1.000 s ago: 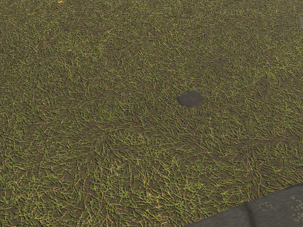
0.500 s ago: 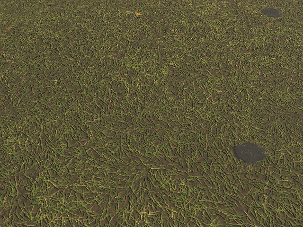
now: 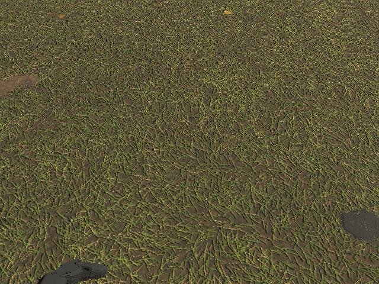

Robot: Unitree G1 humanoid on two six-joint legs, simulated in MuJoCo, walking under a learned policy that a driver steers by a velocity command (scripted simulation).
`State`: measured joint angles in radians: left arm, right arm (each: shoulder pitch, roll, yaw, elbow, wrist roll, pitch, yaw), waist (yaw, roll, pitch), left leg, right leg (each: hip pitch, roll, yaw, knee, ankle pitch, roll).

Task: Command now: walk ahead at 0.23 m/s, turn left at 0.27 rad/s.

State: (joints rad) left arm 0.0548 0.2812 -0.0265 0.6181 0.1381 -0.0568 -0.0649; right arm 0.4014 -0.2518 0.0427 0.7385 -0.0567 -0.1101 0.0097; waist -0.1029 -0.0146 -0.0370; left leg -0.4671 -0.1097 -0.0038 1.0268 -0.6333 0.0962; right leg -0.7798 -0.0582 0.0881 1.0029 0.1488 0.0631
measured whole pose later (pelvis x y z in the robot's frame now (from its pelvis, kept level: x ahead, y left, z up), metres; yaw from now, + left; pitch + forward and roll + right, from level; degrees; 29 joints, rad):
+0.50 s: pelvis +0.21 -0.05 -0.12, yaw +1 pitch +2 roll -2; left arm 0.44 0.20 0.02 0.95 -0.01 -0.06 0.02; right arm 0.14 -0.22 -0.03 0.72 0.01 -0.05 -0.03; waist 0.04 0.04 -0.05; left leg -0.79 0.09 -0.05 0.90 0.05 -0.04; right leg -0.18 0.05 -0.01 0.40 -0.25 -0.04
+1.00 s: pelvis +0.46 +0.03 -0.11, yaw +2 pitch +4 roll +0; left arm 0.08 0.26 0.07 0.81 0.00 -0.06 0.00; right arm 0.40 -0.22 -0.07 0.90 0.01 -0.07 -0.01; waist -0.05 -0.04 -0.02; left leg -0.09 -0.07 0.01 0.26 -0.23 0.07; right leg -0.74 -0.09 0.05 0.74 0.07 -0.01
